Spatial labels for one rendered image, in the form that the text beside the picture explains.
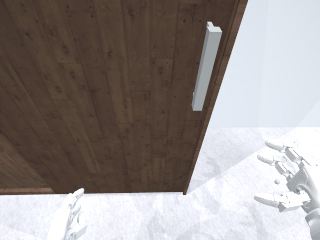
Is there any robot right hand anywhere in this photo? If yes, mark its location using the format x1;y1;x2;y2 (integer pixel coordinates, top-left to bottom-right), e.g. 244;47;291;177
254;139;320;214

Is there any robot right forearm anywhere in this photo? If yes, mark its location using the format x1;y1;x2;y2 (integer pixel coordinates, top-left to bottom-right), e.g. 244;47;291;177
305;207;320;240

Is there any handle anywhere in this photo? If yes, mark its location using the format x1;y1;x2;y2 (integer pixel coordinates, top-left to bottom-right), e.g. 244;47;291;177
191;22;222;111

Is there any robot left hand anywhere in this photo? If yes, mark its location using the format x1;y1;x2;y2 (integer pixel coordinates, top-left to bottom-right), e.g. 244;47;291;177
46;188;88;240

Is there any wardrobe door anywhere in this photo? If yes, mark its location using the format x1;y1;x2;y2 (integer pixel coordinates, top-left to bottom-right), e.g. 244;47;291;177
0;0;238;195
0;135;50;189

